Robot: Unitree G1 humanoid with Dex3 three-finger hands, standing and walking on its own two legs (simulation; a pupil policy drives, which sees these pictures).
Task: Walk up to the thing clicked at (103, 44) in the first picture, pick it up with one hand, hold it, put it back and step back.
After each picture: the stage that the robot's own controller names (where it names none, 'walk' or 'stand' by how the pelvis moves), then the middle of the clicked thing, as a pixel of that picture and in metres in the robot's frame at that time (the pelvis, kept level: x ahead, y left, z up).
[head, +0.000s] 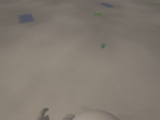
stand; (103, 45) +1.67 -0.37 -0.72
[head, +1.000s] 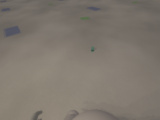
walk; (92, 49) +1.57 +0.02 -0.69
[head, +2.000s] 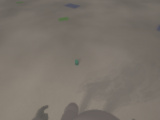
walk; (76, 62) +1.02 +0.26 -0.72
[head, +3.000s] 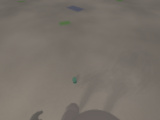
walk; (74, 80) +0.64 +0.23 -0.71
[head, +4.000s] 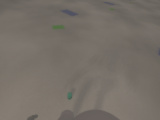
walk; (69, 96) +0.43 +0.16 -0.70
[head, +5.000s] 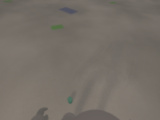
stand; (70, 100) +0.35 +0.19 -0.72
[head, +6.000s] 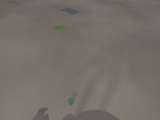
stand; (70, 101) +0.34 +0.18 -0.72
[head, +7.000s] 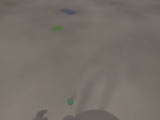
stand; (70, 102) +0.33 +0.19 -0.73
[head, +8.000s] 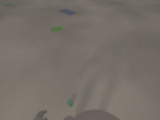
stand; (70, 103) +0.32 +0.20 -0.73
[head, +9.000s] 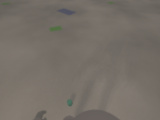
go down; (69, 102) +0.32 +0.20 -0.73
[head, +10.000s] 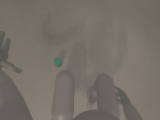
go down; (58, 62) +0.41 +0.22 -0.32
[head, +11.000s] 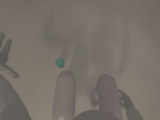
approach; (60, 63) +0.40 +0.23 -0.30
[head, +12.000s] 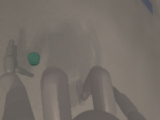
close in; (34, 59) +0.39 +0.26 -0.22
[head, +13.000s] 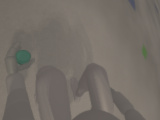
close; (23, 58) +0.39 +0.27 -0.22
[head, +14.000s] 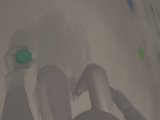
lift; (23, 58) +0.38 +0.26 -0.23
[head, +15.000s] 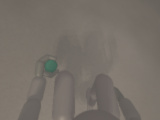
lift; (50, 67) +0.32 +0.25 -0.09
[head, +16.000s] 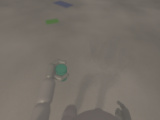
lift; (61, 73) +0.33 +0.17 +0.05
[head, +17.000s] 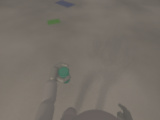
hold; (64, 75) +0.32 +0.17 +0.01
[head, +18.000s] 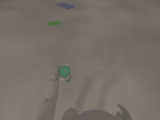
hold; (65, 74) +0.33 +0.16 +0.02
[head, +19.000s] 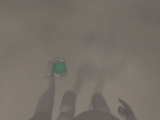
crouch; (61, 69) +0.36 +0.18 -0.04
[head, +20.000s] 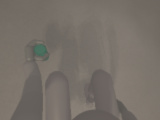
lower; (42, 53) +0.44 +0.25 -0.13
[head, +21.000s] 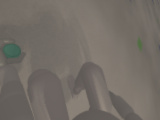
lower; (13, 53) +0.42 +0.28 -0.23
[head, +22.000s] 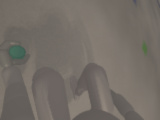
lower; (18, 54) +0.40 +0.28 -0.22
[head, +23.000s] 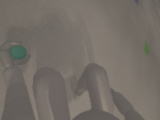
lower; (19, 54) +0.40 +0.28 -0.22
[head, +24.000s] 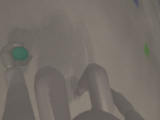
lower; (21, 55) +0.40 +0.28 -0.22
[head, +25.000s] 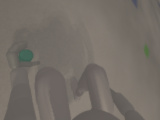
open; (25, 57) +0.39 +0.26 -0.23
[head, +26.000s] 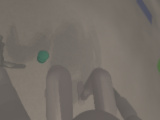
stand; (42, 57) +0.39 +0.25 -0.25
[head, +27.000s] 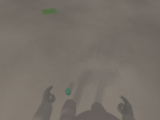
stand; (68, 92) +0.35 +0.18 -0.61
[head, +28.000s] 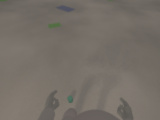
stand; (70, 99) +0.35 +0.18 -0.67
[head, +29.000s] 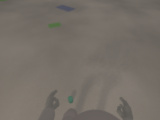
stand; (70, 99) +0.35 +0.18 -0.67
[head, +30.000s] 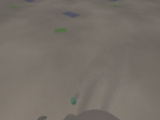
stand; (73, 101) +0.37 +0.17 -0.72
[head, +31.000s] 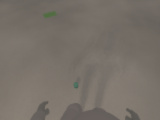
walk; (76, 85) +0.44 +0.14 -0.70
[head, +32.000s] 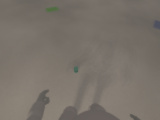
walk; (76, 69) +0.71 +0.14 -0.69
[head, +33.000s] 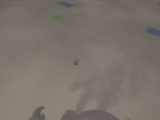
stand; (75, 62) +1.01 +0.22 -0.70
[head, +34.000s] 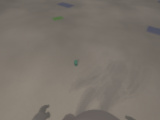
stand; (75, 63) +1.01 +0.21 -0.72
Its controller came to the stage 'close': yes
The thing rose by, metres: 0.72
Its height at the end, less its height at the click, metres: +0.00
